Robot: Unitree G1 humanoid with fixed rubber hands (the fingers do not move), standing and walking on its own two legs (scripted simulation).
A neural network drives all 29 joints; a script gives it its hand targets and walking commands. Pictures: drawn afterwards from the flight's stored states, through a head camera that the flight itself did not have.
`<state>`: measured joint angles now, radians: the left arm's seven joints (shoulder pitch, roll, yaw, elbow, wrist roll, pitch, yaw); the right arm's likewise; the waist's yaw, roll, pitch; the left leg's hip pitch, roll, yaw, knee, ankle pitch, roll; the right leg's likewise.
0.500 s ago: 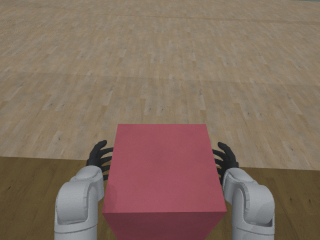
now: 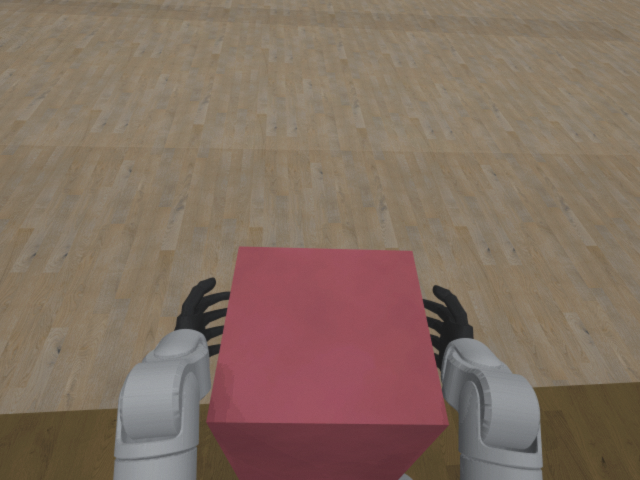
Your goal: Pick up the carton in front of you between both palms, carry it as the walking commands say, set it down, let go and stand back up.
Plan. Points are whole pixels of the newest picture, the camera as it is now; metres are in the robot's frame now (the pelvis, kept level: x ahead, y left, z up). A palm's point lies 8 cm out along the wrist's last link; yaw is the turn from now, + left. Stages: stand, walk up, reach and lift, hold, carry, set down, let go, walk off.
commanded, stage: carry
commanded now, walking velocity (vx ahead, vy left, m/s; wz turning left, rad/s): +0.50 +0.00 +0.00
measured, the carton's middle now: (322, 371) +0.27 -0.01 +0.00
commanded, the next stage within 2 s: none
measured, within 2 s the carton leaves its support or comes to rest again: neither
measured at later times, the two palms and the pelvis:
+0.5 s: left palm (242, 126) +0.69 +0.13 +0.08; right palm (402, 127) +0.72 -0.16 +0.08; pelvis +0.31 -0.05 -0.01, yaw +2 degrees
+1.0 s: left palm (250, 82) +1.03 +0.16 -0.01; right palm (367, 89) +1.02 -0.14 +0.00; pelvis +0.67 +0.02 -0.08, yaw +1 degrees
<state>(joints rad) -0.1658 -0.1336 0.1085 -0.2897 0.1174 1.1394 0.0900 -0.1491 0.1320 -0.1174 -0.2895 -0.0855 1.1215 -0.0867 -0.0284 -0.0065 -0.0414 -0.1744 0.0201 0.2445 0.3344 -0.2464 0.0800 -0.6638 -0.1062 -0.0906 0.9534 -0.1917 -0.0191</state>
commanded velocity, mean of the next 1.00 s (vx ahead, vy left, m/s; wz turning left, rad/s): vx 0.50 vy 0.00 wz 0.00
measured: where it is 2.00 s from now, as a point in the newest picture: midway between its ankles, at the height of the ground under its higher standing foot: (294, 228)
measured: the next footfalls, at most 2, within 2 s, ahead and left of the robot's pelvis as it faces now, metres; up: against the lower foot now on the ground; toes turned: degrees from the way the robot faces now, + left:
right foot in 0.22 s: +0.35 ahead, -0.10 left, +0.00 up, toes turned -6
left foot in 0.74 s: +0.68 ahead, +0.05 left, -0.06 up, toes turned +6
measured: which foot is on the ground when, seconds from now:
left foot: down 0.00-0.24, up 0.26-0.72, down 0.74-1.00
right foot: up 0.00-0.20, down 0.22-0.78, up 0.80-1.00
